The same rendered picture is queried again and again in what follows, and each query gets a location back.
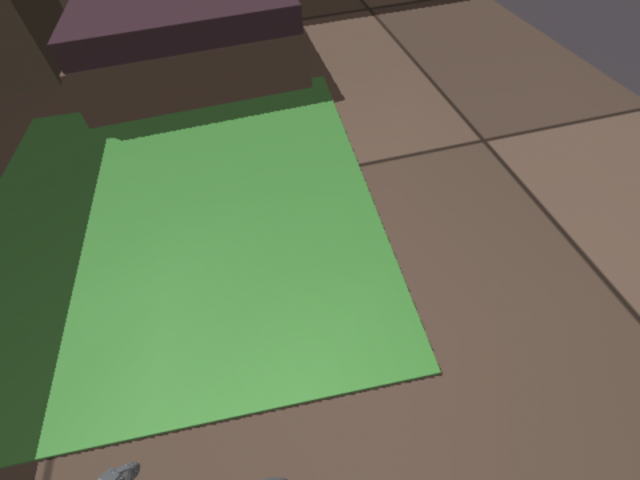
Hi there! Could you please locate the left robot hand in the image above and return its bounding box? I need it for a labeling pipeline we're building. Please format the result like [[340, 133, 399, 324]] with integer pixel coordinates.
[[98, 462, 140, 480]]

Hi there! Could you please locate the bed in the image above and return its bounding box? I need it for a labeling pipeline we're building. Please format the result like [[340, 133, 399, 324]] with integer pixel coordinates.
[[47, 0, 312, 129]]

